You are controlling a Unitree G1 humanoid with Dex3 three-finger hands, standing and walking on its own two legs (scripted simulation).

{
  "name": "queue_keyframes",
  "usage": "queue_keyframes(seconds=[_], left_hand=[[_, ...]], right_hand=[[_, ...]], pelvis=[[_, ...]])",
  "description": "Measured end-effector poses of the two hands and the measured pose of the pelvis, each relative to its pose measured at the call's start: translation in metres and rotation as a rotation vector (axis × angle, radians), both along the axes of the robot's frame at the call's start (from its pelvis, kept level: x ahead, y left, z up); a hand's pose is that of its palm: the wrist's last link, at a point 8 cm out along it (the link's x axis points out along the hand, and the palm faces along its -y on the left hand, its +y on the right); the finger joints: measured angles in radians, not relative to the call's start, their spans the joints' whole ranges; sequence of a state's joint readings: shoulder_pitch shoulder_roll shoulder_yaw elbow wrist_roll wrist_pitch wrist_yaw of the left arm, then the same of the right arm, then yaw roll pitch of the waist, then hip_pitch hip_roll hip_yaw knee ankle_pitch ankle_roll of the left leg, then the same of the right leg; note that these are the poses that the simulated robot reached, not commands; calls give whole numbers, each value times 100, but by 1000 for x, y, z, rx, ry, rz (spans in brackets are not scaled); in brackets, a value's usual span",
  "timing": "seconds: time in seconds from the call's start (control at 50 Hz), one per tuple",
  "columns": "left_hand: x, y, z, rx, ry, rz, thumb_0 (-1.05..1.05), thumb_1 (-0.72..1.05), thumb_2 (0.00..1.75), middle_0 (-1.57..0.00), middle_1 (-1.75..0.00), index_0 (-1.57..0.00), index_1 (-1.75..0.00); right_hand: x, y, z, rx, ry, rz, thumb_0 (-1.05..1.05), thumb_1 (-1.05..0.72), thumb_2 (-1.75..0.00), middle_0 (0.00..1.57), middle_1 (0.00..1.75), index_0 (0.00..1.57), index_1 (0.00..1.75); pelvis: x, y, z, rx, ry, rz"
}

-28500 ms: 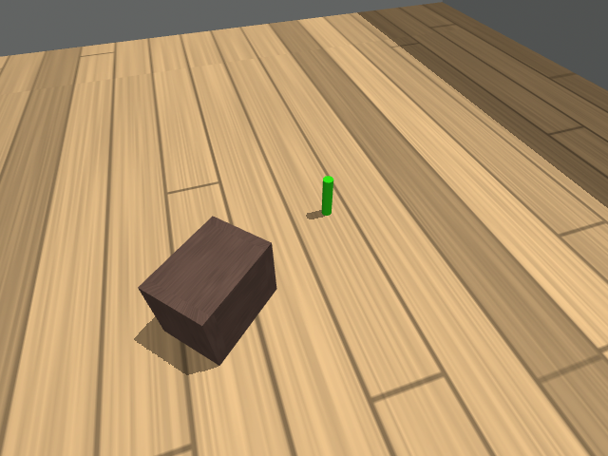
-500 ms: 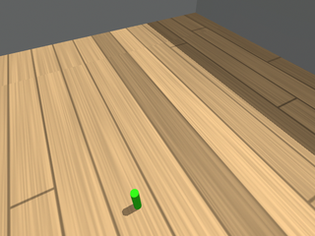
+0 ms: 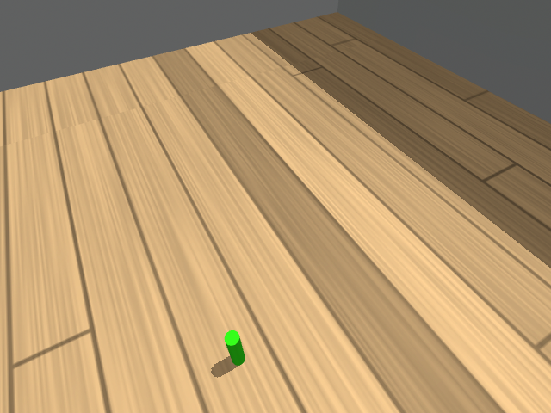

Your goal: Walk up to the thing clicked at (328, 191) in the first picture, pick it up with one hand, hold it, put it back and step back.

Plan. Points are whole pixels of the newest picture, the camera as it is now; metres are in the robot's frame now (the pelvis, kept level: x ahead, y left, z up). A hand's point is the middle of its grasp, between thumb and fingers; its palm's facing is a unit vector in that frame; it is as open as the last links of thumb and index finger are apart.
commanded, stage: stand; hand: left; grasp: from the side
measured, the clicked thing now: (235, 348) +0.43 +0.17 -0.68
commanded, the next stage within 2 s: step back in 0.66 s
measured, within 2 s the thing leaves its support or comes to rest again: neither
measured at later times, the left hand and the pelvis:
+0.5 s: hand out of the picture +0.09 +0.24 -0.16, palm faces -0.01 -0.94 -0.34, open 7.4 cm; pelvis +0.01 -0.01 +0.00, yaw +0 degrees
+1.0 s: hand out of the picture +0.09 +0.29 -0.18, palm faces +0.00 -0.93 -0.38, open 7.4 cm; pelvis -0.04 +0.03 -0.03, yaw +1 degrees
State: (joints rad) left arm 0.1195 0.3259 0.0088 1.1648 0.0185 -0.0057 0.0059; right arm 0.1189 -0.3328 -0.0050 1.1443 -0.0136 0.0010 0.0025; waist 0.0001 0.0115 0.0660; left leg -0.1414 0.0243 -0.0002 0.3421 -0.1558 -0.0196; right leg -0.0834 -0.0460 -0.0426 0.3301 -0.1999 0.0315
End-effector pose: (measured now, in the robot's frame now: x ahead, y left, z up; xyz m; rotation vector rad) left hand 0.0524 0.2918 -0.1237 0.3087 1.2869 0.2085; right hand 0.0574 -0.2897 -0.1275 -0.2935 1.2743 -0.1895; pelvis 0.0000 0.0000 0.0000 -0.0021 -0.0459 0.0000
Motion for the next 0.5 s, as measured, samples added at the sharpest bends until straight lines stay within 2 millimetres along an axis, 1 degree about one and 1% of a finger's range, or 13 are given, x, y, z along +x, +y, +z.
queue_keyframes(seconds=[0.3,0.4,0.5], left_hand=[[22,-4,3,1,-31,-6,0,90,90,-21,-30,-20,-30],[26,-5,4,0,-46,-9,0,91,90,-21,-30,-20,-30],[27,-6,4,0,-50,-13,0,90,90,-21,-30,-20,-30]], right_hand=[[22,-6,3,-6,-32,7,0,-91,-90,20,30,21,30],[26,-8,4,-8,-45,7,0,-91,-90,20,30,21,30],[25,-9,5,-8,-47,5,0,-91,-90,20,30,21,30]], pelvis=[[10,-3,1,1,4,-3],[11,-4,1,1,1,-3],[10,-6,1,1,0,-3]])
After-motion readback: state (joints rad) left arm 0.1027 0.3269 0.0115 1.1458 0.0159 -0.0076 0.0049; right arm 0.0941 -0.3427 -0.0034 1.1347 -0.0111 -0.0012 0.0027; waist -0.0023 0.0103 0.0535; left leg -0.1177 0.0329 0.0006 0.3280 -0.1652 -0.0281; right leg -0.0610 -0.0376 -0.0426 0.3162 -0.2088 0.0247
